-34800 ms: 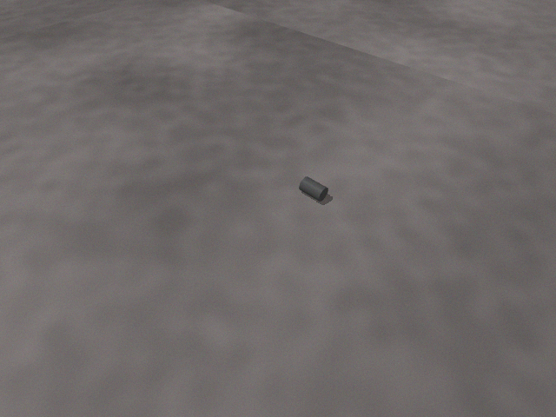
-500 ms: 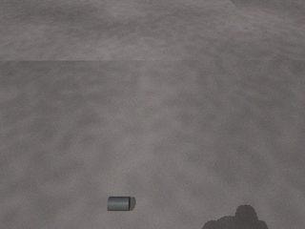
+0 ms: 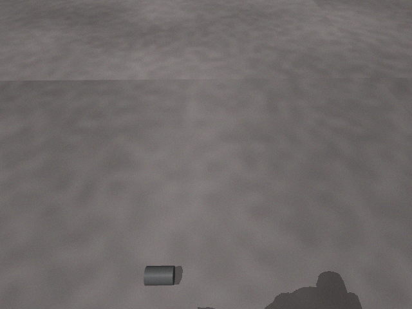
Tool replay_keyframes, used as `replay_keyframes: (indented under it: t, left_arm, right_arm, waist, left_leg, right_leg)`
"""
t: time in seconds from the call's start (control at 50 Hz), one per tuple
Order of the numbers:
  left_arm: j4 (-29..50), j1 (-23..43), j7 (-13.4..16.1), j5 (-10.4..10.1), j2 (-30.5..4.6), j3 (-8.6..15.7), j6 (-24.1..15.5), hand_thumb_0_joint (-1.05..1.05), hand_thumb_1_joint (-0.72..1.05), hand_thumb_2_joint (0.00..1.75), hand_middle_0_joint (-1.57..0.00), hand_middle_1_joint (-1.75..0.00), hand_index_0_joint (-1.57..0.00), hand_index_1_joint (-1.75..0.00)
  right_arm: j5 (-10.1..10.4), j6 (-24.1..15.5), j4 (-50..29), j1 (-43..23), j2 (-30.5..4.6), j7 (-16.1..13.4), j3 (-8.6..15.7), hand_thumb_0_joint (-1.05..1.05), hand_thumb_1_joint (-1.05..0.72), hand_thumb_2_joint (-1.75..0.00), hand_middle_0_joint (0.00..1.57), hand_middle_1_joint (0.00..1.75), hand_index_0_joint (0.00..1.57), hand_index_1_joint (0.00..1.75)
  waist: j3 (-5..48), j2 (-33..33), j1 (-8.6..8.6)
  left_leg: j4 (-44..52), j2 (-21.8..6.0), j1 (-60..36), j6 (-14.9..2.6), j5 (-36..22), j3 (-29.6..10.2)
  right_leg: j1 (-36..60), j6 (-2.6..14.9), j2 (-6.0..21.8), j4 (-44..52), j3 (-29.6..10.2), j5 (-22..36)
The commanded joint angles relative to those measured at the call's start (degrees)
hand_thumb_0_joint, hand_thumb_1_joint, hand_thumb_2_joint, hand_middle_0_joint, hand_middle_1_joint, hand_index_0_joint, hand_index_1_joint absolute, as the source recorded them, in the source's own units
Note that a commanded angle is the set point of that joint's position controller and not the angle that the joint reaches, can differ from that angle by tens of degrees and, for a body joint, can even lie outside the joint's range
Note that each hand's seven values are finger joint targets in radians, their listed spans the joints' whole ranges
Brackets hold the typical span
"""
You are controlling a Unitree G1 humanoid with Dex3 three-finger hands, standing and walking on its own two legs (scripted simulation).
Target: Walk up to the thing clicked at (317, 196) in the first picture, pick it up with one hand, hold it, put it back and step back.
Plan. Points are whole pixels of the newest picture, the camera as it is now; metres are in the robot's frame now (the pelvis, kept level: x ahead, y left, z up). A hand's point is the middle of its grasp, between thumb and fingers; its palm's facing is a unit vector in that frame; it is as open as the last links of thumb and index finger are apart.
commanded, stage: stand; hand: left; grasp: from above
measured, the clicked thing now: (159, 275) +0.41 +0.25 -0.74
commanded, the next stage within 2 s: step back in 0.78 s
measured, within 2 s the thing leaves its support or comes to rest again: neither
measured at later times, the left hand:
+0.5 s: hand out of the picture +0.07 +0.24 -0.16, palm faces +0.00 -0.94 -0.34, open 7.4 cm
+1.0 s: hand out of the picture +0.08 +0.27 -0.17, palm faces -0.01 -0.92 -0.39, open 7.4 cm
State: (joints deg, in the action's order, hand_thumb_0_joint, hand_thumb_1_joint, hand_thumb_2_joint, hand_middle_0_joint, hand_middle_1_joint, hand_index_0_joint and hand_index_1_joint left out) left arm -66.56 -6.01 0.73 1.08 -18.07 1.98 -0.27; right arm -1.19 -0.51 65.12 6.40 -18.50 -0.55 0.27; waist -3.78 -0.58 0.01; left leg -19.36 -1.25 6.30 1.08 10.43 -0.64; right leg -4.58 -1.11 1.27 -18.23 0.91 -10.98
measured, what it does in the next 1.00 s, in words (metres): stands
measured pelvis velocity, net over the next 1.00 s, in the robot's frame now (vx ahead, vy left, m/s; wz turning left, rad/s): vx -0.03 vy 0.00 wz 0.00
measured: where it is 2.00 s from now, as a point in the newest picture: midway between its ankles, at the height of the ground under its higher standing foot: outside the picture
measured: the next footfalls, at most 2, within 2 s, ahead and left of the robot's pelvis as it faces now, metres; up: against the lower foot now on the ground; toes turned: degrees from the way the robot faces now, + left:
right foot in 1.52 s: -0.13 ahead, -0.11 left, +0.00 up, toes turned -2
left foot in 1.88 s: -0.21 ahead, +0.13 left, +0.00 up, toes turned -3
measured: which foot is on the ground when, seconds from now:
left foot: down 0.00-1.00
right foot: down 0.00-1.00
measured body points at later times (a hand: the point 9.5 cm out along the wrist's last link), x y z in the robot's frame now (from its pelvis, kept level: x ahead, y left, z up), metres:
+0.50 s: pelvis +0.00 +0.00 +0.00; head +0.01 -0.01 +0.45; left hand +0.07 +0.29 -0.13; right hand +0.07 -0.30 -0.14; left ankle +0.00 +0.13 -0.75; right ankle -0.01 -0.13 -0.75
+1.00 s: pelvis -0.03 +0.00 -0.02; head +0.02 +0.00 +0.43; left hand +0.08 +0.31 -0.14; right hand +0.06 -0.32 -0.14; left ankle +0.00 +0.13 -0.75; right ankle -0.01 -0.13 -0.75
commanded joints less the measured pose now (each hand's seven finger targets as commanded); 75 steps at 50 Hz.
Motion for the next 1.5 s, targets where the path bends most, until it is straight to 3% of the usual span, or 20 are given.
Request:
replay_keyframes:
  t: [0.0, 0.74, 0.76, 0.82, 0.88, 0.96, 1.0, 1.02, 1.06, 1.08, 1.1, 1.12, 1.14, 1.16, 1.18, 1.24, 1.3, 1.36, 1.42, 1.48]
  left_arm:
    - [3.4, 1.6, 0.5, -0.3, -11.5, 1.8, -1.0, 0.00, 0.90, 0.90, -0.20, -0.30, -0.20, -0.30]
    - [4.1, 1.5, 0.0, -0.5, -12.8, 1.5, -1.3, 0.00, 0.90, 0.90, -0.20, -0.30, -0.20, -0.30]
    - [5.7, 2.0, 0.3, -1.6, -17.5, 3.6, -0.8, 0.00, 0.90, 0.90, -0.20, -0.30, -0.20, -0.30]
    - [8.5, 1.3, 0.7, -1.8, -16.2, 3.7, -0.4, 0.00, 0.90, 0.90, -0.20, -0.30, -0.20, -0.30]
    - [11.1, 2.0, 0.6, -1.4, -15.8, 3.7, 0.3, 0.00, 0.90, 0.90, -0.20, -0.30, -0.20, -0.30]
    - [13.9, 3.0, 0.5, -0.9, -18.1, 4.4, 1.0, 0.00, 0.90, 0.90, -0.20, -0.30, -0.20, -0.30]
    - [16.0, 5.5, 0.6, 0.0, -20.2, 4.8, 1.3, 0.00, 0.90, 0.90, -0.20, -0.30, -0.20, -0.30]
    - [17.3, 7.2, 0.6, 0.6, -20.9, 5.1, 1.3, 0.00, 0.90, 0.90, -0.20, -0.30, -0.20, -0.30]
    - [19.2, 10.5, 0.8, 0.8, -19.9, 4.8, 1.2, 0.00, 0.90, 0.90, -0.20, -0.30, -0.20, -0.30]
    - [20.2, 11.3, 1.0, 0.8, -19.0, 4.4, 1.4, 0.00, 0.90, 0.90, -0.20, -0.30, -0.20, -0.30]
    - [20.3, 9.3, 1.0, 0.3, -16.7, 3.9, 1.8, 0.00, 0.90, 0.90, -0.20, -0.30, -0.20, -0.30]
    - [20.7, 7.5, 1.2, -0.5, -13.5, 3.4, 2.3, 0.00, 0.90, 0.90, -0.20, -0.30, -0.20, -0.30]
    - [20.2, 4.4, 1.6, -0.2, -13.6, 3.8, 2.9, 0.00, 0.90, 0.90, -0.20, -0.30, -0.20, -0.30]
    - [20.1, 2.2, 2.0, -0.1, -14.0, 3.8, 2.9, 0.00, 0.90, 0.90, -0.20, -0.30, -0.20, -0.30]
    - [19.4, 3.5, 2.3, 0.1, -14.9, 4.1, 2.8, 0.00, 0.90, 0.90, -0.20, -0.30, -0.20, -0.30]
    - [18.7, -0.2, 1.7, -0.7, -15.6, 4.4, 2.5, 0.00, 0.90, 0.90, -0.20, -0.30, -0.20, -0.30]
    - [20.5, -0.1, 1.2, -0.1, -15.0, 4.8, 2.2, 0.00, 0.90, 0.90, -0.20, -0.30, -0.20, -0.30]
    - [22.2, 1.5, 0.8, -0.2, -14.6, 5.0, 1.9, 0.00, 0.90, 0.90, -0.20, -0.30, -0.20, -0.30]
    - [21.3, -2.3, 0.3, -0.2, -13.7, 5.3, 1.6, 0.00, 0.90, 0.90, -0.20, -0.30, -0.20, -0.30]
    - [18.4, -8.9, 0.2, 0.4, -12.8, 5.5, 1.0, 0.00, 0.90, 0.90, -0.20, -0.30, -0.20, -0.30]
  right_arm:
    - [0.2, -1.1, -2.9, -1.5, -11.3, -0.8, 2.0, 0.00, -0.90, -0.90, 0.20, 0.30, 0.20, 0.30]
    - [0.4, -1.2, -3.2, -1.3, -12.2, -0.3, 1.8, 0.00, -0.90, -0.90, 0.20, 0.30, 0.20, 0.30]
    - [1.0, -0.2, -4.4, -3.7, -15.8, 0.0, 3.4, 0.00, -0.90, -0.90, 0.20, 0.30, 0.20, 0.30]
    - [1.6, 0.6, -6.4, -1.4, -15.5, 0.2, 3.9, 0.00, -0.90, -0.90, 0.20, 0.30, 0.20, 0.30]
    - [1.7, 1.5, -8.5, -1.6, -15.1, 0.4, 4.5, 0.00, -0.90, -0.90, 0.20, 0.30, 0.20, 0.30]
    - [1.5, 2.5, -10.8, -0.6, -14.2, 0.6, 4.8, 0.00, -0.90, -0.90, 0.20, 0.30, 0.20, 0.30]
    - [1.2, 3.2, -11.8, 0.8, -13.5, 1.1, 5.3, 0.00, -0.90, -0.90, 0.20, 0.30, 0.20, 0.30]
    - [1.1, 3.5, -11.9, 3.3, -13.4, 1.3, 5.6, 0.00, -0.90, -0.90, 0.20, 0.30, 0.20, 0.30]
    - [1.6, 3.3, -11.8, 7.5, -14.1, 1.5, 6.1, 0.00, -0.90, -0.90, 0.20, 0.30, 0.20, 0.30]
    - [1.5, 2.7, -11.9, 9.3, -14.5, 1.4, 6.4, 0.00, -0.90, -0.90, 0.20, 0.30, 0.20, 0.30]
    - [0.9, 2.0, -11.9, 9.2, -15.5, 1.1, 6.6, 0.00, -0.90, -0.90, 0.20, 0.30, 0.20, 0.30]
    - [-0.6, 1.4, -13.1, 6.3, -19.7, 0.9, 7.4, 0.00, -0.90, -0.90, 0.20, 0.30, 0.20, 0.30]
    - [-1.4, 0.9, -14.5, 5.4, -20.6, 0.7, 7.7, 0.00, -0.90, -0.90, 0.20, 0.30, 0.20, 0.30]
    - [-0.7, 0.8, -15.5, 3.7, -23.6, 0.6, 8.0, 0.00, -0.90, -0.90, 0.20, 0.30, 0.20, 0.30]
    - [-0.7, 0.8, -16.3, 2.5, -22.4, 0.3, 7.9, 0.00, -0.90, -0.90, 0.20, 0.30, 0.20, 0.30]
    - [-0.8, 0.4, -18.1, -0.6, -17.6, -1.1, 6.7, 0.00, -0.90, -0.90, 0.20, 0.30, 0.20, 0.30]
    - [-0.5, 0.3, -18.3, 3.8, -17.1, -1.6, 6.9, 0.00, -0.90, -0.90, 0.20, 0.30, 0.20, 0.30]
    - [-0.6, 0.5, -18.8, 5.8, -17.9, -1.7, 7.0, 0.00, -0.90, -0.90, 0.20, 0.30, 0.20, 0.30]
    - [-0.5, 0.9, -19.7, 4.1, -18.5, -1.4, 6.6, 0.00, -0.90, -0.90, 0.20, 0.30, 0.20, 0.30]
    - [0.5, 1.9, -20.3, 1.7, -18.6, -1.0, 6.3, 0.00, -0.90, -0.90, 0.20, 0.30, 0.20, 0.30]
  waist:
    - [3.9, -0.1, -0.27]
    - [3.9, -0.2, 0.11]
    - [-1.2, 1.5, 0.09]
    - [6.5, 0.4, 0.76]
    - [9.0, 0.9, 0.70]
    - [8.6, 4.6, 0.66]
    - [6.4, 11.8, 0.98]
    - [5.7, 13.7, 1.80]
    - [5.6, 12.4, 3.87]
    - [6.1, 10.9, 5.01]
    - [5.2, 2.0, 4.36]
    - [3.5, -12.0, 2.63]
    - [4.3, -7.8, 0.80]
    - [7.2, -10.1, 1.10]
    - [6.3, -9.2, 1.64]
    - [6.2, -7.9, -0.81]
    - [8.3, -6.8, 1.23]
    - [7.5, -7.0, 3.03]
    - [8.7, -9.8, 1.92]
    - [10.7, -8.8, -1.37]
  left_leg:
    - [3.0, -5.8, -0.1, -1.92, -8.6, -4.2]
    - [3.3, -6.0, -0.1, -1.83, -6.4, -3.8]
    - [-2.4, -5.2, 3.4, -3.19, -16.1, -4.5]
    - [-6.8, -5.7, 1.9, -5.17, -22.6, -3.6]
    - [-10.7, -4.8, 2.5, -6.20, -19.1, -3.3]
    - [-19.6, -0.7, 5.6, -5.63, -8.2, -1.7]
    - [-30.8, 4.6, 5.5, -4.39, 11.3, 0.3]
    - [-35.0, 4.3, 5.5, -4.33, 19.4, -1.3]
    - [-32.4, 2.3, 5.1, -4.80, 18.5, -3.3]
    - [-23.2, 1.0, 4.8, -4.93, 10.9, -2.6]
    - [-9.2, -3.3, 7.1, -4.88, -4.0, -6.6]
    - [-2.8, -11.3, 5.9, -7.38, -19.1, -21.0]
    - [-3.6, -15.4, 4.6, -10.93, -27.5, -23.8]
    - [-3.7, -19.6, 4.4, -15.61, -31.4, -26.4]
    - [-3.4, -19.4, 6.9, -16.14, -27.0, -27.0]
    - [-8.8, -12.8, 2.4, -14.22, -27.5, -15.4]
    - [-10.5, -14.3, -5.2, -16.25, -30.9, -15.3]
    - [-10.9, -14.0, -5.0, -16.47, -28.5, -14.0]
    - [-11.5, -12.8, -2.3, -14.36, -22.6, -12.2]
    - [-16.6, -10.0, 5.1, -10.37, -16.5, -9.0]
  right_leg:
    - [0.3, 1.49, 6.0, 2.5, -4.4, 8.6]
    - [-0.3, 2.10, 6.3, 2.7, -5.4, 8.5]
    - [-4.7, 2.60, 5.6, -2.3, -5.8, 18.8]
    - [-2.3, 4.14, 5.1, -8.0, -4.6, 21.5]
    - [-4.9, 5.79, 5.5, -10.3, -5.9, 18.1]
    - [-9.5, 10.33, 10.5, -9.4, -11.0, 17.0]
    - [-16.4, 14.80, 16.9, -4.0, -16.9, 15.3]
    - [-19.3, 16.47, 19.1, -3.6, -18.2, 13.6]
    - [-20.0, 14.36, 17.2, -8.2, -14.9, 13.6]
    - [-18.5, 11.06, 14.1, -13.2, -12.2, 12.2]
    - [-16.2, 6.97, 7.0, -22.5, -7.4, 6.0]
    - [-22.5, 3.46, -4.2, -34.4, -3.7, -7.9]
    - [-24.2, 3.11, -6.7, -40.4, -9.4, -24.2]
    - [-24.5, 2.98, -8.4, -46.5, -11.9, -27.9]
    - [-23.5, 3.18, -8.1, -50.5, -14.2, -26.8]
    - [-26.5, 2.03, -6.9, -53.6, -12.7, -19.1]
    - [-27.0, 0.33, -6.0, -49.4, -11.0, -20.2]
    - [-24.3, -0.37, -4.9, -39.2, -8.4, -20.3]
    - [-17.6, 0.44, -3.4, -26.6, -4.2, -17.4]
    - [-4.5, 2.63, -3.2, -6.4, -1.0, -2.0]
